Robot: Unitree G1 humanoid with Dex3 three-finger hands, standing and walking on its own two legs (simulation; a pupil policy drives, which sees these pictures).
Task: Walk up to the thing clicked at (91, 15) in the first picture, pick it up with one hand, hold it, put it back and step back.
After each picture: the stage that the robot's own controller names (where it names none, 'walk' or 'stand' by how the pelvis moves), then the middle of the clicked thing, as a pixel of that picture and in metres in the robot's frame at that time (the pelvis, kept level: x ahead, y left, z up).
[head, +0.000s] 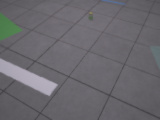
stand; (90, 16) +2.17 -0.11 -0.72
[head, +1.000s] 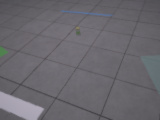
walk; (77, 31) +2.02 +0.21 -0.69
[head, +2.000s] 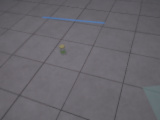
walk; (62, 49) +1.40 +0.36 -0.71
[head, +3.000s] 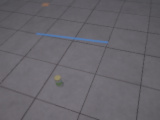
walk; (58, 81) +0.94 +0.33 -0.72
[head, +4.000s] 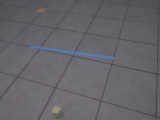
walk; (57, 112) +0.59 +0.28 -0.71
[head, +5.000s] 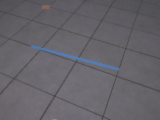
stand; out of the picture +0.47 +0.21 -0.70
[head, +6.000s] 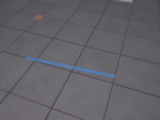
stand; out of the picture +0.41 +0.22 -0.72
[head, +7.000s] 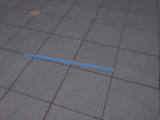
stand; out of the picture +0.42 +0.23 -0.72
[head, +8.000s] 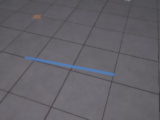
stand; out of the picture +0.42 +0.23 -0.73
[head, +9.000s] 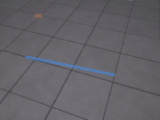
stand; out of the picture +0.41 +0.22 -0.73
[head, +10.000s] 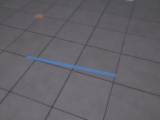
stand; out of the picture +0.41 +0.22 -0.73
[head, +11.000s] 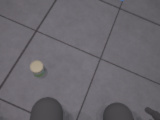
go down; (38, 69) +0.48 +0.24 -0.42
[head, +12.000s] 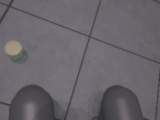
go down; (15, 52) +0.49 +0.28 -0.30
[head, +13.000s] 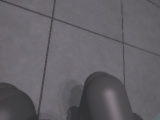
close in; out of the picture +0.46 +0.31 -0.23
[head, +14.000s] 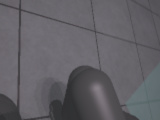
close; out of the picture +0.45 +0.34 -0.22
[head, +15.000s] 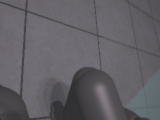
lift; out of the picture +0.42 +0.31 -0.23
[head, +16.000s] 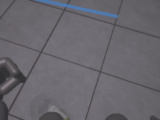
hold; (57, 116) +0.32 +0.14 -0.51
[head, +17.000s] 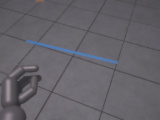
close; out of the picture +0.29 +0.12 -0.69
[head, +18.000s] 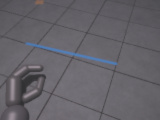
close; out of the picture +0.30 +0.11 -0.70
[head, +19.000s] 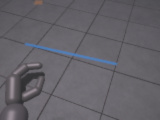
hold; out of the picture +0.30 +0.11 -0.70
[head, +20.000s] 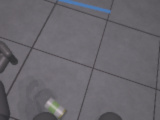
crouch; (55, 108) +0.34 +0.11 -0.52
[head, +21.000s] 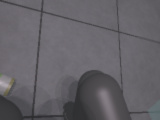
lower; out of the picture +0.36 +0.17 -0.27
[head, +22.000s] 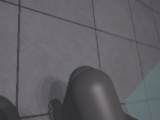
lower; out of the picture +0.36 +0.18 -0.25
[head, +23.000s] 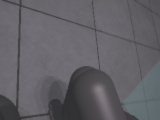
lower; out of the picture +0.36 +0.19 -0.25
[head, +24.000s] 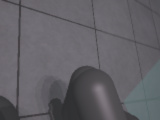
lower; out of the picture +0.36 +0.19 -0.26
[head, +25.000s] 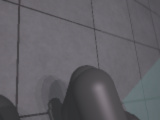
lower; out of the picture +0.36 +0.19 -0.26
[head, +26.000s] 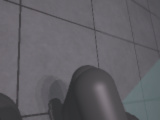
open; out of the picture +0.35 +0.19 -0.25
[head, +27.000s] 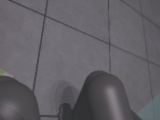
stand; out of the picture +0.36 +0.18 -0.26
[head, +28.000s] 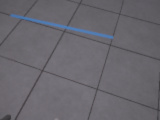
stand; out of the picture +0.32 +0.12 -0.60
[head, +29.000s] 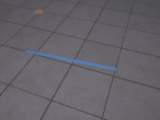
stand; out of the picture +0.30 +0.12 -0.69
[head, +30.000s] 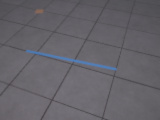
stand; out of the picture +0.30 +0.11 -0.69
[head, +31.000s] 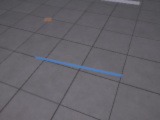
stand; out of the picture +0.31 +0.11 -0.74
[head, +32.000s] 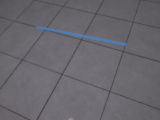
walk; out of the picture +0.35 +0.14 -0.73
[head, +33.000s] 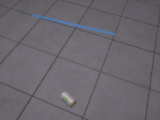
walk; (68, 99) +0.59 +0.10 -0.72
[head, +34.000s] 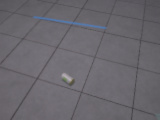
stand; (67, 78) +0.88 +0.16 -0.73
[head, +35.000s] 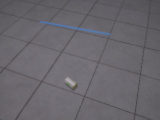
stand; (70, 83) +0.89 +0.13 -0.75
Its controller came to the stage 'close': yes
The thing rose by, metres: 0.03
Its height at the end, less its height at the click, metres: -0.02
